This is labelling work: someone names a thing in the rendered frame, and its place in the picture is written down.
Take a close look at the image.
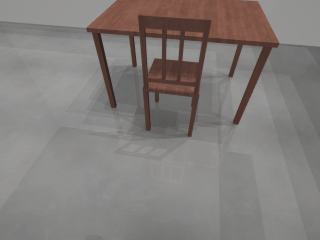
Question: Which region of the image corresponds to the chair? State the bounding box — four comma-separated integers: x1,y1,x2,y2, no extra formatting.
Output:
138,14,212,137

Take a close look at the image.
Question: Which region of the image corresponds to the table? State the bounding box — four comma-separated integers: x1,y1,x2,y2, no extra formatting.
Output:
86,0,279,125

